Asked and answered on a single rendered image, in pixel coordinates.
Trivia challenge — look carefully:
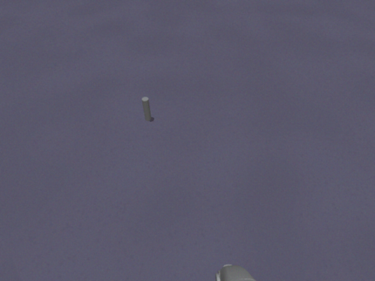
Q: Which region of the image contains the can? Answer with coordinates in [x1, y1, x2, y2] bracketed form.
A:
[142, 97, 151, 121]

